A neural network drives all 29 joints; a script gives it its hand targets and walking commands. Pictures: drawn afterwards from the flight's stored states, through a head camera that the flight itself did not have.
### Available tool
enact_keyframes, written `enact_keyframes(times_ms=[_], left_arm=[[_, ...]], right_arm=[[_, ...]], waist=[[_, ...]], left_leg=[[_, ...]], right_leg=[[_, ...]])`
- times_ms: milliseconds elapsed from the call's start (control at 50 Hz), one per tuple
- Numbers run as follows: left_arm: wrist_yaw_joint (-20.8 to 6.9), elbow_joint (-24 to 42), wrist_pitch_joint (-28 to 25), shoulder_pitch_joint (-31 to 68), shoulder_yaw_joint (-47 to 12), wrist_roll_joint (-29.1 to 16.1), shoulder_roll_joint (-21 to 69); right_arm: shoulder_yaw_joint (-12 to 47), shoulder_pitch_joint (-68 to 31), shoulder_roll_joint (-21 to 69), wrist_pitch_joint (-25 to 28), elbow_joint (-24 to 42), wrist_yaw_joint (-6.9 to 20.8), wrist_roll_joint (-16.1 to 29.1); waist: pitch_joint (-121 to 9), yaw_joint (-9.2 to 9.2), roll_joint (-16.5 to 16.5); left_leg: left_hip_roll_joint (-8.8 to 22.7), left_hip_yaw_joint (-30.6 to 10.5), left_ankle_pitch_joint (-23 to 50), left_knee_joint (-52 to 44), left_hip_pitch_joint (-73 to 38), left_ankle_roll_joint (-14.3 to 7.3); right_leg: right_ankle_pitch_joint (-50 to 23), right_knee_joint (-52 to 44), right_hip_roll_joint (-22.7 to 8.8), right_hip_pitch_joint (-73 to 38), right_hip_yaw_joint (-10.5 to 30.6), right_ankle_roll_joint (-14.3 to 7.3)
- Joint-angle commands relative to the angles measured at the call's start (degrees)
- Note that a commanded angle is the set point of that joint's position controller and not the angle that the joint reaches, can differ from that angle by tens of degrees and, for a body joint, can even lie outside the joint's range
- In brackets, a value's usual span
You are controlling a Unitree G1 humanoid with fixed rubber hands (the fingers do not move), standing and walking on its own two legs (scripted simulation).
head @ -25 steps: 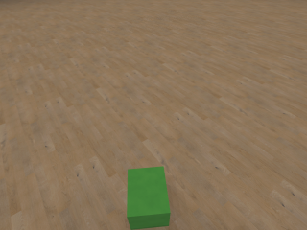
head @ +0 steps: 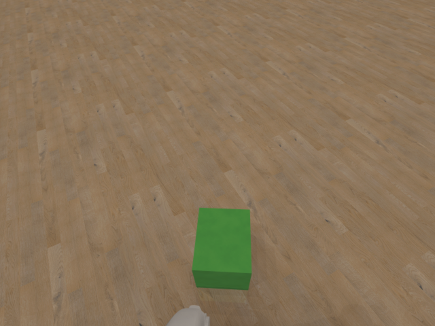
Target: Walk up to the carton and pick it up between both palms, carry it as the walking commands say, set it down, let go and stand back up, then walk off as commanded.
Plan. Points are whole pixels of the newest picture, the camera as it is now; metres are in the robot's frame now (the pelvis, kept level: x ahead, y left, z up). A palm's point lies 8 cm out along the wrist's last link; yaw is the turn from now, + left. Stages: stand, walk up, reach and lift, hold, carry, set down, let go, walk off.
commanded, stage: walk off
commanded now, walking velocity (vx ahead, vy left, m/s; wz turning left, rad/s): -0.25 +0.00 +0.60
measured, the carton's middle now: (223, 248) +0.54 +0.00 -0.65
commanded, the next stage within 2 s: stand in 0.54 s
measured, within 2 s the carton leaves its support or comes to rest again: neither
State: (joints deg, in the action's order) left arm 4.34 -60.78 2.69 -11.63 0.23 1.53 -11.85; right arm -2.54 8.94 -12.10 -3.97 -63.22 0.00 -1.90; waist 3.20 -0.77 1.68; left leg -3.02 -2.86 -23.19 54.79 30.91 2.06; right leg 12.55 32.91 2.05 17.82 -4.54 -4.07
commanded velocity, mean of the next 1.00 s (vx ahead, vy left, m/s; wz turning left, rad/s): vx -0.13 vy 0.00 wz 0.31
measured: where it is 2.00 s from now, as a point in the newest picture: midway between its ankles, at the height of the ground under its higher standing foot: outside the picture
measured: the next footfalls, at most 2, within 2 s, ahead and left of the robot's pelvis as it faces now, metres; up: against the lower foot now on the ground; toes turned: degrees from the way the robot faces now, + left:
left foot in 0.22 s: -0.05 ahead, +0.15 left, +0.00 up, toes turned +11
right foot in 0.62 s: -0.12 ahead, -0.12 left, +0.00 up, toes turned +23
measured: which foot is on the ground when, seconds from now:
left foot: up 0.00-0.20, down 0.22-0.64, up 0.66-0.98, down 1.00-1.00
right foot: down 0.00-0.22, up 0.24-0.60, down 0.62-1.00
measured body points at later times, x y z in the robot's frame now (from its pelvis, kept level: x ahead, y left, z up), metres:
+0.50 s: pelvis -0.13 +0.01 +0.01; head -0.11 +0.03 +0.46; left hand -0.11 +0.29 -0.14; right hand -0.02 -0.21 -0.14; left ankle -0.09 +0.15 -0.73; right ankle -0.12 -0.14 -0.66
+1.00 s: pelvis -0.24 -0.06 +0.01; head -0.24 -0.08 +0.46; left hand -0.31 +0.16 -0.14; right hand -0.12 -0.28 -0.16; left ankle -0.34 +0.04 -0.73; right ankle -0.16 -0.14 -0.73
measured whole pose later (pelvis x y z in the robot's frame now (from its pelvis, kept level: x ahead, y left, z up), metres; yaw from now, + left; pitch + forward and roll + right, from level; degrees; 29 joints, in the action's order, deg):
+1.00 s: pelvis -0.24 -0.06 +0.01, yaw +26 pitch -1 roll +0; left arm 1.8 -60.9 1.6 -14.7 2.1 1.4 -6.8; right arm -4.5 14.8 -13.4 -4.2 -64.6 -2.1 -0.7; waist -0.9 1.3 3.0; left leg 0.1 -2.0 -21.1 26.9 5.9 1.3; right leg 12.2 28.5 -0.7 15.1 -2.6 -1.1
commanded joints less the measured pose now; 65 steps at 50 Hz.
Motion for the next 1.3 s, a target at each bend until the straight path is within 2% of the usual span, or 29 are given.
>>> enact_keyframes(times_ms=[0,100,140,180,200,220,240,280,300,360,460,500,580,600,620,640,660,680,700,740,780,840,920,960,980,1000,1020,1060,1280], left_arm=[[1.6,7.3,-1.4,7.3,2.2,0.7,-10.8],[0.8,5.6,0.3,2.3,3.7,1.1,-11.6],[0.7,5.1,0.8,2.4,4.4,1.0,-12.7],[0.5,4.2,1.4,0.9,5.1,0.0,-11.8],[0.1,4.2,1.5,-0.9,5.5,-0.2,-10.8],[0.0,7.2,1.2,0.6,4.2,-0.8,-5.4],[0.5,10.6,1.5,12.5,4.5,0.1,-7.1],[-1.2,10.5,2.0,12.0,4.1,-0.5,-4.4],[-1.6,9.2,1.7,9.2,4.4,-0.8,-5.0],[-1.6,8.1,0.9,7.7,5.0,-0.3,-6.0],[-0.7,10.1,1.3,9.2,4.2,-2.4,-4.5],[-0.3,9.7,0.9,6.9,3.7,-3.0,-4.0],[-0.4,5.4,0.2,-6.1,4.8,-3.2,-7.0],[-0.2,4.0,-0.3,-9.5,5.4,-2.5,-8.8],[-0.3,4.9,-0.7,-8.7,6.2,-1.4,-13.8],[-0.9,6.7,-0.9,-3.4,7.0,-0.8,-16.8],[-1.0,8.1,-1.1,1.8,5.5,0.7,-12.9],[-0.8,9.5,-1.4,7.1,4.6,0.5,-9.9],[-0.7,10.3,-1.6,10.9,3.9,0.5,-8.8],[-0.9,10.6,-2.5,10.3,3.9,-0.2,-8.4],[-1.1,9.3,-2.8,7.7,3.9,-0.7,-8.1],[-1.1,5.6,-3.2,1.6,3.6,-0.6,-6.7],[-1.9,2.0,-2.0,-5.0,4.4,0.4,-8.9],[-2.0,1.3,-1.1,-6.1,4.9,0.0,-9.5],[-2.1,1.4,-1.1,-7.5,5.1,-0.4,-8.7],[-2.5,1.5,-1.7,-7.7,4.5,-0.7,-6.3],[-2.8,1.8,-2.3,-4.4,3.7,-1.7,-3.3],[-3.2,0.6,-2.6,-2.7,2.8,-1.1,-2.2],[-2.8,-5.4,-2.6,-9.6,1.0,-0.5,-0.2]], right_arm=[[-2.0,4.7,-6.5,-0.4,1.9,-0.8,-0.1],[-1.5,0.9,-4.1,-1.0,5.0,-1.0,1.5],[-1.8,3.7,-4.1,-1.1,5.0,-1.1,1.9],[-2.0,8.2,-4.3,-0.7,3.4,-1.2,1.8],[-2.0,9.6,-5.3,0.1,3.5,-1.0,1.4],[-3.5,8.7,-14.4,0.5,4.7,-1.3,0.3],[-4.0,10.6,-15.9,0.7,5.2,-1.5,-0.1],[-3.8,3.1,-14.6,0.9,7.1,-2.5,-0.5],[-4.0,-1.2,-14.4,0.9,8.5,-3.0,-0.4],[-3.9,-2.0,-11.6,1.1,10.4,-2.4,0.2],[-4.3,4.0,-10.5,1.0,8.3,-2.1,0.3],[-4.7,5.2,-10.6,0.7,7.3,-1.8,-0.1],[-6.0,1.7,-11.6,-0.6,7.7,-1.2,0.5],[-5.7,2.4,-9.4,-0.5,7.4,-1.4,1.0],[-5.3,0.7,-6.5,-0.4,9.0,-1.0,1.7],[-5.7,-3.9,-7.4,-0.3,11.1,-1.8,-0.4],[-5.8,-4.4,-9.0,-0.1,9.8,-1.8,-1.1],[-5.6,-1.1,-7.5,0.2,8.2,-0.9,-0.5],[-5.5,4.2,-5.9,0.2,5.5,-0.2,-0.2],[-5.6,8.6,-6.2,0.4,2.9,0.1,-0.4],[-4.7,6.3,-5.0,0.5,3.3,-0.3,-0.2],[-3.3,3.5,-3.7,0.1,3.4,-1.1,0.2],[-2.5,4.1,-4.4,0.2,2.2,-2.5,1.5],[-1.8,11.3,-3.2,0.7,-1.3,-2.7,1.5],[-2.0,13.3,-4.6,1.4,-2.2,-3.0,1.3],[-1.8,13.3,-6.4,2.3,-2.0,-3.1,0.8],[-0.9,10.6,-5.8,2.8,-2.5,-2.8,1.0],[0.4,7.0,-2.9,4.1,-2.3,-2.4,1.0],[1.1,11.2,-1.3,4.5,-5.4,-2.7,1.4]], waist=[[-6.2,-2.74,-2.1],[-5.1,2.23,-11.0],[-4.7,2.11,-15.6],[-5.3,0.7,-9.8],[-1.8,0.12,-1.2],[1.7,-0.63,22.3],[4.4,-6.78,19.9],[1.8,-0.91,9.1],[-0.4,1.21,7.4],[-4.6,0.48,4.6],[-8.1,-2.87,10.6],[-9.1,-2.79,12.9],[-11.2,1.12,11.8],[-11.6,2.14,6.9],[-9.3,3.0,-8.9],[-2.6,4.76,-22.0],[-0.1,2.53,-15.9],[0.2,-1.46,-11.1],[1.1,-4.81,-9.7],[-1.2,-4.77,-10.5],[-0.3,-2.3,-11.7],[1.0,0.8,-12.9],[1.3,3.47,-13.7],[2.3,0.81,-8.9],[0.9,0.54,-8.3],[-2.0,0.9,-3.7],[1.0,1.47,6.5],[4.2,1.74,5.7],[5.8,1.96,-0.3]], left_leg=[[4.6,0.5,-5.2,22.9,-3.5,1.8],[4.9,4.3,-8.3,-1.1,-5.5,3.2],[5.0,5.1,-7.7,-10.8,-9.6,2.1],[3.3,8.0,0.0,-25.6,-16.6,0.9],[6.9,-0.2,4.7,-34.3,-19.2,0.4],[26.2,-25.3,15.6,-40.4,-18.1,-6.0],[29.4,-31.1,28.6,-43.1,-7.3,-12.9],[21.6,-20.2,26.5,-38.6,-6.9,-10.5],[18.2,-17.1,25.0,-36.9,-10.7,-9.4],[16.3,-15.5,29.2,-34.1,-16.1,-9.9],[16.3,-21.3,26.8,-35.8,-24.7,-10.1],[16.2,-23.1,33.4,-35.6,-26.8,-10.6],[12.8,-24.1,11.2,-40.1,-16.7,-6.2],[10.2,-20.8,2.4,-37.5,-11.0,-3.1],[1.8,-10.7,-4.4,-25.1,1.4,1.5],[-3.4,-1.9,-8.8,-8.3,5.8,2.1],[-1.1,-6.5,-7.9,0.7,1.1,1.0],[-1.5,-7.4,-3.8,5.7,-2.5,-0.3],[-1.9,-7.5,0.7,9.5,-2.7,-0.8],[-2.1,-5.8,3.0,14.3,-2.4,0.1],[-1.5,-3.6,3.3,11.5,-2.4,1.6],[1.1,-1.3,1.3,-3.6,-6.3,2.9],[1.4,3.2,-6.9,-25.9,-15.5,0.0],[1.9,3.5,9.2,-40.5,-24.9,-2.5],[5.7,0.4,11.6,-40.6,-28.8,-3.3],[10.5,-5.6,9.8,-40.6,-33.1,-3.9],[13.6,-10.1,2.8,-42.5,-21.9,-5.6],[12.5,-10.2,-3.9,-47.3,-12.7,-5.0],[8.1,-5.5,-1.4,-44.2,-13.3,-4.9]], right_leg=[[-30.7,-10.8,-22.9,1.7,14.6,-11.7],[-13.6,-10.2,-19.5,-6.6,11.1,-7.2],[-9.3,-10.4,-20.5,-7.3,11.1,-5.8],[-3.0,-8.0,-19.1,-4.0,7.9,-3.3],[2.0,0.9,-15.4,2.7,2.4,1.6],[20.6,12.8,-5.1,19.7,-5.3,7.0],[26.2,27.2,-3.5,17.8,3.3,6.8],[16.8,37.1,-5.1,14.7,7.6,6.0],[11.9,39.6,-4.2,15.8,7.2,6.2],[9.5,39.8,-3.1,14.8,6.5,7.8],[13.7,19.8,-2.1,10.6,7.0,9.4],[16.9,13.3,-1.4,7.1,7.5,9.5],[9.8,-9.1,-0.3,-10.5,5.2,6.7],[6.3,-15.3,-3.2,-17.3,6.2,5.6],[18.7,-22.5,-15.6,-18.3,21.6,0.9],[23.6,-26.9,-27.7,-3.3,33.1,-5.1],[23.3,-27.3,-26.4,5.9,31.4,-4.8],[17.3,-24.4,-20.8,8.3,23.8,-1.9],[12.1,-21.6,-16.8,7.5,18.7,0.8],[5.0,-18.7,-14.3,2.4,14.6,0.0],[9.4,-19.8,-14.3,1.9,15.2,-2.2],[14.0,-22.0,-15.0,-2.4,17.8,-2.3],[10.4,-20.1,-15.9,-5.4,20.7,-3.9],[12.1,-18.9,-14.6,-0.9,19.4,-1.3],[9.8,-18.0,-13.3,1.1,17.3,1.2],[6.7,-13.5,-10.8,4.3,14.1,2.4],[0.9,-12.8,-5.6,-0.1,7.1,4.4],[-3.6,-11.0,-5.8,-8.2,7.1,4.2],[-2.0,-12.9,-7.0,-7.8,7.3,3.4]])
